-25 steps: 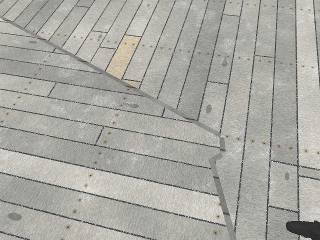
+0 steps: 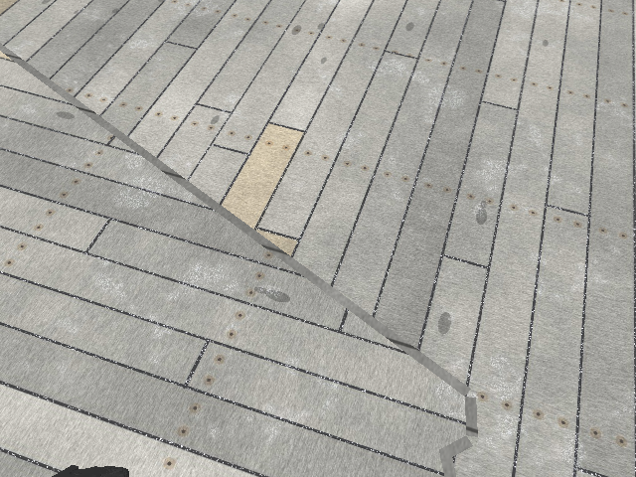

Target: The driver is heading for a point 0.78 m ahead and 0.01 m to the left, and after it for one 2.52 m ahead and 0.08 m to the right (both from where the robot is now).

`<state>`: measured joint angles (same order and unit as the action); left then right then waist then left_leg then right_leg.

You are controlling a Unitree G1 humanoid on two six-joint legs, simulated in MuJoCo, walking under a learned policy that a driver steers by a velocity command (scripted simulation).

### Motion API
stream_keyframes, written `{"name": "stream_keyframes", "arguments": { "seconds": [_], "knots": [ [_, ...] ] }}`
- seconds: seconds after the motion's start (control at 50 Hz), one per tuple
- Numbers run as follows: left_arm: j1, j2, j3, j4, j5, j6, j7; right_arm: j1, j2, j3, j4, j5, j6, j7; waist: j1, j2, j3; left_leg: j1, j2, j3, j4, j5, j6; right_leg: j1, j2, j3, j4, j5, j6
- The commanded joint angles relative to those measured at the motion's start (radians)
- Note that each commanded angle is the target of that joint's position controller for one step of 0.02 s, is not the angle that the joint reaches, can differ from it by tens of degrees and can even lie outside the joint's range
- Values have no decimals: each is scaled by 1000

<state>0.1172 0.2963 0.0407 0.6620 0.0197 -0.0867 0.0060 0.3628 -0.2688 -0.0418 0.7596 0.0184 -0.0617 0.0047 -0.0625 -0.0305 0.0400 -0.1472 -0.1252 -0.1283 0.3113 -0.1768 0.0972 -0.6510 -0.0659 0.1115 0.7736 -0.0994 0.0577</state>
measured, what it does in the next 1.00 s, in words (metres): walks ahead: right foot, then left foot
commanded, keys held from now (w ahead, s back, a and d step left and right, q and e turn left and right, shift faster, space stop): w+q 0.28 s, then w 0.22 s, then w+e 0.50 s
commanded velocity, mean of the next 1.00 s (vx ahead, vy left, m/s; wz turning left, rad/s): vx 0.50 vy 0.00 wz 0.10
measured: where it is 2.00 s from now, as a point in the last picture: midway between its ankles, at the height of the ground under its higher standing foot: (304, 228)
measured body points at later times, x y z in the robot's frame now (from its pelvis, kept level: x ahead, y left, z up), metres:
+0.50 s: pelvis +0.27 -0.02 +0.00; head +0.30 -0.02 +0.45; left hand +0.24 +0.26 -0.12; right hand +0.51 -0.23 -0.10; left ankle +0.33 +0.16 -0.69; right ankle +0.27 -0.13 -0.75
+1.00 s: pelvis +0.51 +0.09 +0.00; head +0.53 +0.09 +0.45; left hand +0.65 +0.37 -0.10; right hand +0.58 -0.19 -0.12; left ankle +0.45 +0.19 -0.75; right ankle +0.65 -0.06 -0.68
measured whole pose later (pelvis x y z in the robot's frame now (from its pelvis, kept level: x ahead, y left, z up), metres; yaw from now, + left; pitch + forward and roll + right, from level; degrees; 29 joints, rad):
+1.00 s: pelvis +0.51 +0.09 +0.00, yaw +3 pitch +0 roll +2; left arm 0.18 0.31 0.07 0.75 -0.02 -0.03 -0.01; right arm 0.32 -0.28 -0.07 0.82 -0.01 -0.09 0.00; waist -0.06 -0.05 0.03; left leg -0.05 -0.02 0.17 0.25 -0.21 0.02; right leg -0.67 -0.10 0.06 0.91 -0.09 0.01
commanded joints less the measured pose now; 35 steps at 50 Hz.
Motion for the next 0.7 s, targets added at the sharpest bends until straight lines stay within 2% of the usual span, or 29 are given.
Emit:
{"name": "stream_keyframes", "arguments": {
  "seconds": [0.02,0.08,0.14,0.18,0.2,0.22,0.24,0.26,0.28,0.3,0.32,0.34,0.38,0.4,0.44,0.52,0.56,0.6,0.64,0.66,0.68,0.7],
  "knots": [
    [-114,49,12,-85,-7,-22,-6,19,-184,-50,-47,8,-2,-23,-9,104,-39,-31,204,-183,-74,230,106,72,62,-43,-164,159,15],
    [-192,56,14,-104,-17,-34,-21,65,-176,-49,-25,12,12,-29,-30,114,-31,18,220,-242,-32,203,95,102,90,-31,-255,176,-2],
    [-202,80,26,-106,-23,-47,-29,62,-176,-53,-20,12,27,-36,-13,133,-23,92,248,-320,31,206,87,140,99,-8,-322,102,-27],
    [-109,113,43,-84,-26,-54,-23,27,-176,-57,-30,8,33,-36,42,161,-52,88,243,-336,107,319,67,279,101,-24,-358,46,-65],
    [0,140,58,-60,-19,-57,-15,-1,-154,-49,-43,6,33,-31,102,146,-130,45,196,-297,228,385,39,469,67,-21,-385,81,-105],
    [159,189,73,-47,-5,-55,-4,-15,-110,-32,-68,-10,28,-25,172,72,-281,-87,143,-230,478,264,7,752,-86,115,-336,40,-174],
    [246,243,88,-12,-2,-40,-5,140,-36,-8,-81,11,21,-22,114,-237,-411,-445,-5,-98,775,-332,-59,1089,-318,531,-370,-100,-342],
    [235,158,72,-17,-28,-32,-10,145,-130,-20,-65,19,19,-25,122,-203,-351,-572,81,-87,916,-410,-71,1038,-356,655,-426,-298,-333],
    [187,101,57,-27,-28,-26,-7,41,-187,-38,-71,17,23,-24,144,-94,-201,-607,119,-73,958,-318,-82,901,-307,512,-455,-306,-288],
    [146,89,49,-23,-19,-21,-8,-20,-180,-39,-83,7,25,-25,131,-18,-109,-584,147,-34,944,-241,-91,767,-257,393,-483,-210,-261],
    [125,70,42,-8,-16,-19,-13,-70,-158,-39,-96,-8,22,-22,118,8,-34,-573,167,-24,899,-197,-94,663,-206,300,-519,-114,-247],
    [117,69,38,3,-5,-23,-14,-58,-136,-38,-103,-2,20,-16,87,-47,-26,-532,189,-21,875,-167,-94,599,-188,250,-542,-61,-249],
    [114,59,37,24,-13,-31,-22,-45,-96,-29,-100,6,23,-9,68,-72,-24,-492,202,4,809,-161,-98,539,-157,169,-587,-4,-265],
    [117,68,39,34,-17,-34,-24,-57,-81,-24,-103,1,24,-8,65,-53,-22,-491,208,13,774,-148,-99,523,-154,141,-609,7,-274],
    [120,109,50,55,-26,-36,-24,-122,-65,-11,-129,-10,19,-2,70,-53,-3,-514,228,30,646,-91,-110,516,-169,97,-633,95,-298],
    [159,146,55,89,-41,-22,-23,-259,-52,6,-155,-14,-7,16,117,-23,-3,-425,215,93,386,128,-105,501,-121,-11,-632,168,-263],
    [215,163,56,116,-50,-11,-23,-325,-62,4,-178,-8,-16,22,136,-26,2,-385,190,104,310,165,-107,517,-131,3,-616,167,-257],
    [246,177,58,134,-56,0,-21,-360,-84,-3,-195,-3,-23,28,131,-39,7,-364,175,95,249,144,-95,560,-157,34,-584,159,-242],
    [251,191,61,146,-56,12,-15,-331,-113,-16,-192,-1,-30,29,94,-54,-8,-281,160,95,194,108,-75,585,-174,59,-532,175,-218],
    [239,191,59,147,-56,16,-12,-263,-134,-29,-173,-4,-32,26,45,-50,-42,-162,145,110,151,111,-56,568,-154,41,-457,252,-195],
    [245,165,48,147,-49,16,-12,-142,-177,-52,-138,-11,-31,16,-13,-34,-123,35,151,109,143,111,-31,512,-100,4,-305,300,-165],
    [232,97,20,114,-24,11,-12,31,-254,-75,-118,-32,-26,2,-87,67,-276,312,339,-72,177,126,33,335,-32,-46,-7,76,-119]
  ]
}}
